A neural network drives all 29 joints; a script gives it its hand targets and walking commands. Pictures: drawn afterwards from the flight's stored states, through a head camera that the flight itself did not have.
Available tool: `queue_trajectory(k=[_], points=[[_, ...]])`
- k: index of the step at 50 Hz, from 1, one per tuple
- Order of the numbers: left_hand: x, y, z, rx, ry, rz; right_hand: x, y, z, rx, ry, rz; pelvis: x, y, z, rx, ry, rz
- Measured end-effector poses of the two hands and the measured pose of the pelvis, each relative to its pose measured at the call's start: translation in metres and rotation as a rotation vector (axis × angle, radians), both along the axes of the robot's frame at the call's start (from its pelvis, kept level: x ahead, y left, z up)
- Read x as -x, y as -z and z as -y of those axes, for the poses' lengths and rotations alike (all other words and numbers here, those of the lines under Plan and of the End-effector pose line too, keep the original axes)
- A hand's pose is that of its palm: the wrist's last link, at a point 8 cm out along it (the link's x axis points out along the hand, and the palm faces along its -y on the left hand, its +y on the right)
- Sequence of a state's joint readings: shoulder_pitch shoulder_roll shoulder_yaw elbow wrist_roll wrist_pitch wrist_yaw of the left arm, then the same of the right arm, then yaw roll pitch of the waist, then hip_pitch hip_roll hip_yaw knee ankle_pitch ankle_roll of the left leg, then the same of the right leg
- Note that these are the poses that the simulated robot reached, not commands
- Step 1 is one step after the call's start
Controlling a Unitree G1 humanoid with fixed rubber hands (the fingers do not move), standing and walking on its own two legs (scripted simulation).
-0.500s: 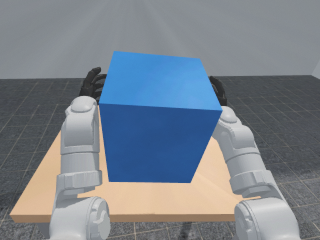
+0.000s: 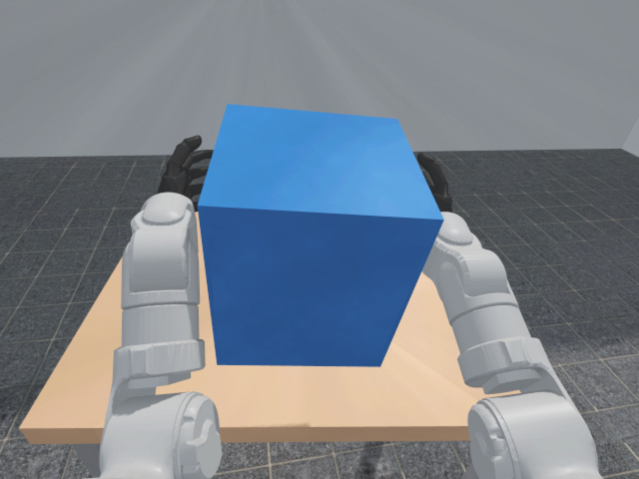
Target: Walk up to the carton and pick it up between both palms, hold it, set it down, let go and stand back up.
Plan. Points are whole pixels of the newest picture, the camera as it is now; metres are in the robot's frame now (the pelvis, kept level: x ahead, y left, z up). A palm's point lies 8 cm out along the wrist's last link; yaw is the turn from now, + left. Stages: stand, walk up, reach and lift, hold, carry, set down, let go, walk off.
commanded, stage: hold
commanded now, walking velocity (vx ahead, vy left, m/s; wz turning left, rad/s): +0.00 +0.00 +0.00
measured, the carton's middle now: (307, 241) +0.36 +0.01 +0.20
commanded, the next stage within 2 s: none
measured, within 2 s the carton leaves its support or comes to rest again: neither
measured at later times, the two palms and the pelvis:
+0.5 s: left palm (180, 204) +0.36 +0.16 +0.25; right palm (435, 221) +0.36 -0.14 +0.23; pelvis -0.01 -0.01 +0.00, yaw +0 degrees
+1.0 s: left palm (174, 200) +0.36 +0.16 +0.25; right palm (431, 214) +0.36 -0.14 +0.24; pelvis +0.00 +0.00 +0.00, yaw +0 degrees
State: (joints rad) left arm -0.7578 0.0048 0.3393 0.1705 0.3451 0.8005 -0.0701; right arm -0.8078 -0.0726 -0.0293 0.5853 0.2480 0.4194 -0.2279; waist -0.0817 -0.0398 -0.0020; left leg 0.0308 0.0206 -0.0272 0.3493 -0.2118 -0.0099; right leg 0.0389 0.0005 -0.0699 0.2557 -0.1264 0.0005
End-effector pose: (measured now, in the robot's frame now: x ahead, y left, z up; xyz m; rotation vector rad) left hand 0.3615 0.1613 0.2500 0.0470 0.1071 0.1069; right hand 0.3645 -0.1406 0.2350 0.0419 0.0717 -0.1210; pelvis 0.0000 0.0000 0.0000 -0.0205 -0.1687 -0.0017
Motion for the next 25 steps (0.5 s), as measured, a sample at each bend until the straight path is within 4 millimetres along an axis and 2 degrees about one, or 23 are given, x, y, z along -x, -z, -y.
queue_trajectory(k=[8, 25], points=[[0.0028, 0.0076, 0.0043, -0.004, 0.006, -0.009, 0.0040, 0.0074, 0.0042, 0.000, 0.003, -0.008, 0.0027, 0.0001, 0.0010, 0.001, -0.004, -0.001], [0.0024, 0.0022, 0.0036, 0.003, -0.001, -0.009, 0.0022, 0.0039, 0.0035, 0.004, -0.002, -0.008, 0.0054, -0.0001, 0.0054, -0.002, -0.008, -0.006]])
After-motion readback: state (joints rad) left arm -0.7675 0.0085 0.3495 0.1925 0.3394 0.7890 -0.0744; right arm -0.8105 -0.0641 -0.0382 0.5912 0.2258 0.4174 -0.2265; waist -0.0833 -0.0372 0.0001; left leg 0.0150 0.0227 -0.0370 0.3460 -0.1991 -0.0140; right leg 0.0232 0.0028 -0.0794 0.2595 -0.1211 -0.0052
